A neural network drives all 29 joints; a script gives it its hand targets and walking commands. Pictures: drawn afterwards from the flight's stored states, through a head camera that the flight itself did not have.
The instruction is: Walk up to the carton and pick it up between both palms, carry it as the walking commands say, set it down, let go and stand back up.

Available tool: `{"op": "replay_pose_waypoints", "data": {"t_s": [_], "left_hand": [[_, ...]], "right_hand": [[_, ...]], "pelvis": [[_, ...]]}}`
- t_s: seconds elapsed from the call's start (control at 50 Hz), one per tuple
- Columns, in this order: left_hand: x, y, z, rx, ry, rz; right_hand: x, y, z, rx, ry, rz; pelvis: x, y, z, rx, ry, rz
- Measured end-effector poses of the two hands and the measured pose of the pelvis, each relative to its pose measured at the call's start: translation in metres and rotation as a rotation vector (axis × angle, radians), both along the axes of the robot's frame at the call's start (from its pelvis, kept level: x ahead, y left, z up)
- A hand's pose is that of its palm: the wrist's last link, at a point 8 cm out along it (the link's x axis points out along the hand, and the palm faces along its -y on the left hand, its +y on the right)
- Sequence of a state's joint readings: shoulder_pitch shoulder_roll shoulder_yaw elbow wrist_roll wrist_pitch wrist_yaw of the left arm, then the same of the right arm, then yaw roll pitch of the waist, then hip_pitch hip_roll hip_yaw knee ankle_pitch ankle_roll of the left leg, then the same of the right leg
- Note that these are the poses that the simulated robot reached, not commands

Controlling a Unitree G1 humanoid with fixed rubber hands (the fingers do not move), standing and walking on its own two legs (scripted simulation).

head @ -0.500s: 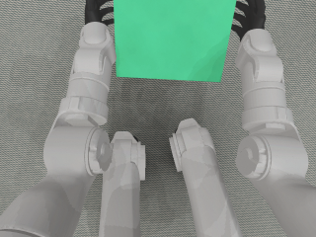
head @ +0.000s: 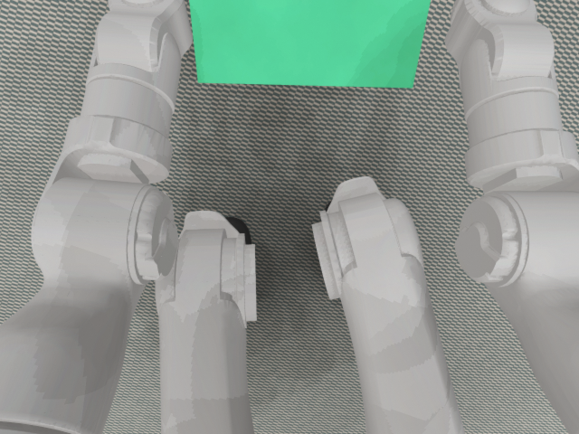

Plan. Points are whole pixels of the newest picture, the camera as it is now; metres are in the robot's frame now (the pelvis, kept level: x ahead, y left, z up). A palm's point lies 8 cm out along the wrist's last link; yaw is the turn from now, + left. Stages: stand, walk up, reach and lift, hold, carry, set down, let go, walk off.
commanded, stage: set down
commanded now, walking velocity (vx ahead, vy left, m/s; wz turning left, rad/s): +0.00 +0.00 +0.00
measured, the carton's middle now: out of the picture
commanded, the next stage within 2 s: none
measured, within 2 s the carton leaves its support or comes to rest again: rests again in 1.34 s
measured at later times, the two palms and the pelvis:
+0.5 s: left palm out of the picture +0.57 +0.07 -0.16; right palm out of the picture +0.51 -0.24 -0.16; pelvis +0.02 +0.01 -0.01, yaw +0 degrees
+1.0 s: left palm out of the picture +0.57 +0.08 -0.17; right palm out of the picture +0.51 -0.24 -0.17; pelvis +0.02 +0.00 -0.01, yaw -1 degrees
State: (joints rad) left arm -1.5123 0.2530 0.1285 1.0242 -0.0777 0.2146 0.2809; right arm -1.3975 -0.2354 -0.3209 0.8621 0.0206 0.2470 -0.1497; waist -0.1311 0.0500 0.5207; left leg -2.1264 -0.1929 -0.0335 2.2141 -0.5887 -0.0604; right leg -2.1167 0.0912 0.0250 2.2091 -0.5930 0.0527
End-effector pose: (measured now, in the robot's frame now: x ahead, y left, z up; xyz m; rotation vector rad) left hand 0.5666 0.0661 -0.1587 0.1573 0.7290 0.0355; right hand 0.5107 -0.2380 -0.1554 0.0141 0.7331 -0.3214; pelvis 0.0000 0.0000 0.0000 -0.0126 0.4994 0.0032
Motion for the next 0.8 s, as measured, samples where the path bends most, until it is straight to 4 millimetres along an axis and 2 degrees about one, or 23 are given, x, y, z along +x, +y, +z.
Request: {"op": "replay_pose_waypoints", "data": {"t_s": [0.22,0.46,0.8], "left_hand": [[0.004,0.000,-0.003,-0.046,0.016,-0.049],[0.000,0.009,-0.006,-0.037,0.064,-0.050],[0.001,0.009,-0.008,-0.057,0.058,-0.059]], "right_hand": [[-0.004,-0.004,-0.004,0.009,0.010,0.015],[-0.005,0.002,-0.006,0.029,0.057,0.046],[-0.004,-0.001,-0.009,0.032,0.055,0.061]], "pelvis": [[0.003,0.004,-0.007,-0.009,0.005,-0.006],[0.017,0.006,-0.006,-0.003,0.118,-0.006],[0.016,0.003,-0.011,0.003,0.108,-0.009]]}}
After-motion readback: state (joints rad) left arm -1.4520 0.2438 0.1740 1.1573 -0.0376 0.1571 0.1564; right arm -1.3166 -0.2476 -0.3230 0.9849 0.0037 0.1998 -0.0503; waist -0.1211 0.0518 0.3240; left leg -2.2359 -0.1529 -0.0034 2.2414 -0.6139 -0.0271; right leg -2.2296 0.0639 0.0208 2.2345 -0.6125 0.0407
